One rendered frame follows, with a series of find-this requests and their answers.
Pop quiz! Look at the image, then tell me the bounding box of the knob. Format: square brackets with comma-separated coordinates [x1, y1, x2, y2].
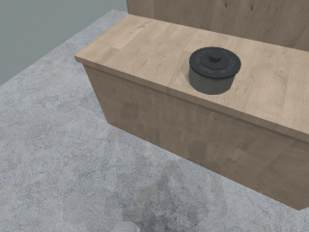
[210, 51, 222, 62]

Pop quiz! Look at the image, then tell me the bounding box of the lid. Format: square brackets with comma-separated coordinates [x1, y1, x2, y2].
[189, 46, 241, 79]

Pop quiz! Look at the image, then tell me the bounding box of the table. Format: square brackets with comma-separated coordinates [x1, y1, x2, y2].
[73, 0, 309, 211]

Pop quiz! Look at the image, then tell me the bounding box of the pot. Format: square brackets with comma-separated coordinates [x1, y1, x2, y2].
[188, 66, 236, 95]

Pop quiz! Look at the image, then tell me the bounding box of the left robot thigh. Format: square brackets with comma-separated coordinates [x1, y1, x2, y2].
[110, 221, 141, 232]

